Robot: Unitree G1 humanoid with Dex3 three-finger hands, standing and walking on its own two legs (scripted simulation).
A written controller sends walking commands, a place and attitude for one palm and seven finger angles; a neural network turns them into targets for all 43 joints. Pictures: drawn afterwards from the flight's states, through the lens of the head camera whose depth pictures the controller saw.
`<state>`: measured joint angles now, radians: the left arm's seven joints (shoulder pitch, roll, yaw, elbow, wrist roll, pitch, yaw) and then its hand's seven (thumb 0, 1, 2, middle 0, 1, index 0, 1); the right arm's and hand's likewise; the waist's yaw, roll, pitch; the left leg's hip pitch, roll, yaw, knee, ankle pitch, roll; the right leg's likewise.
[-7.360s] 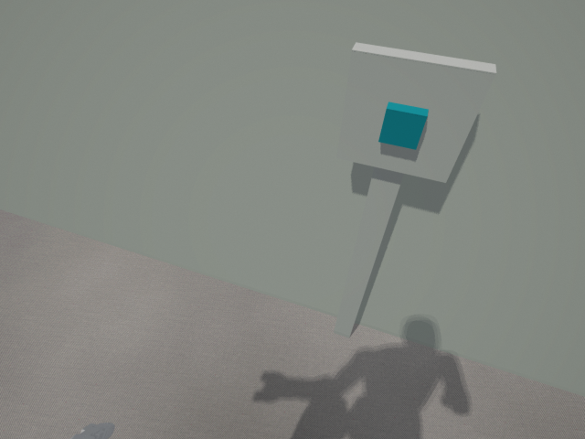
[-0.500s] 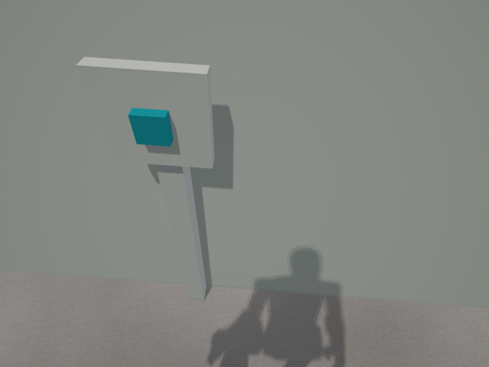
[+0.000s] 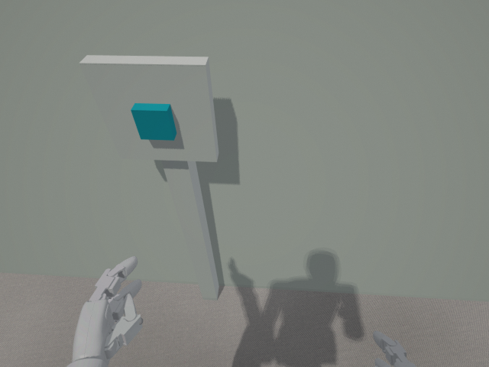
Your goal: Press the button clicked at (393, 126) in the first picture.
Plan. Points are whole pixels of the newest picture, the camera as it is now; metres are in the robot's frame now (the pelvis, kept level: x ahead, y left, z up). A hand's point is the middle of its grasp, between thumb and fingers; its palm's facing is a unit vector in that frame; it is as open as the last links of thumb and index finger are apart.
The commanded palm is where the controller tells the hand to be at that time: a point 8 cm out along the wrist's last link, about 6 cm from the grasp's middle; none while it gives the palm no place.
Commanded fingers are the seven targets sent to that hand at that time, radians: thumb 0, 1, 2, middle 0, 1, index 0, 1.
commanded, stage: raise the hand and make a fist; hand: left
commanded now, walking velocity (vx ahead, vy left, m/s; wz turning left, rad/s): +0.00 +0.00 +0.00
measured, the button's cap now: (155, 121) +0.50 +0.17 +0.17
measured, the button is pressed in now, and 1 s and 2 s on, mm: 0 0 0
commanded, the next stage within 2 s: aim a knuckle at the button in 1.78 s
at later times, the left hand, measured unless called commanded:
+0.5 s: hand (153, 320) +0.19 +0.14 +0.04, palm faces -0.08 -0.99 -0.06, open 3.5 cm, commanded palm +0.16 +0.21 +0.05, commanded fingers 0.00 0.90 0.90 -1.22 -1.41 -1.22 -1.41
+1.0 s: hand (120, 278) +0.22 +0.18 +0.10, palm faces -0.02 -1.00 -0.08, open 3.1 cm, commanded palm +0.20 +0.23 +0.12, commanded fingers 0.00 0.90 0.90 -1.30 -1.50 -1.30 -1.50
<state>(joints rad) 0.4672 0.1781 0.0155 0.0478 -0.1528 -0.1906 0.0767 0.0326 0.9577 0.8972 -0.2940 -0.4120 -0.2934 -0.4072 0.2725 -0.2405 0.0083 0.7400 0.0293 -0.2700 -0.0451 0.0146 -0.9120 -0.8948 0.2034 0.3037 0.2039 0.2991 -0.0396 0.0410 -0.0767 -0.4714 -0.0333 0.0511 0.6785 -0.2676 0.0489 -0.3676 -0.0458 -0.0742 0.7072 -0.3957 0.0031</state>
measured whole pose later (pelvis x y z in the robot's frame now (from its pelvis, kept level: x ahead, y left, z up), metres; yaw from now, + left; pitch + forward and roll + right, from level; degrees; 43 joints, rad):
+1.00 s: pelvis +0.02 -0.01 +0.00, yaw +0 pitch +4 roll -1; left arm 0.44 0.27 0.20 -0.22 -0.30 -0.19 -0.26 0.01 0.90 0.90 -1.29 -1.50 -1.29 -1.49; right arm 0.23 -0.24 0.02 0.57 0.06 -0.25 -0.06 0.02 -0.91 -0.90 0.20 0.30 0.20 0.30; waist 0.01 0.04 -0.09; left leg -0.48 0.01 0.03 0.75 -0.34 0.03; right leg -0.35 0.00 -0.09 0.71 -0.43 -0.02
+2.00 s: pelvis +0.01 -0.03 +0.01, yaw +0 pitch -2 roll +0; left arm 0.19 0.32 0.27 -0.13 -0.33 0.04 -0.32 0.01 0.90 0.90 -1.30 -1.50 -1.30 -1.50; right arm 0.22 -0.27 0.07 0.63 0.07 -0.25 -0.09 0.02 -0.90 -0.90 0.20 0.30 0.21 0.30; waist 0.03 0.06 -0.05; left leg -0.29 0.02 0.02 0.57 -0.25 0.01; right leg -0.17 0.02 -0.10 0.55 -0.35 -0.04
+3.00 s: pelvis +0.02 -0.03 +0.01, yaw -2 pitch +2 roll +0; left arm -0.28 0.29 0.19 0.38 -0.23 -0.05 -0.19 0.01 0.90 0.90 -1.30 -1.50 -1.30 -1.50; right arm 0.25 -0.26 0.04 0.64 0.07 -0.10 -0.06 0.02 -0.91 -0.90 0.20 0.30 0.21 0.30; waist -0.03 0.03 -0.04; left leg -0.34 0.01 0.05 0.57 -0.25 0.02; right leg -0.24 0.01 -0.06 0.57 -0.36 -0.03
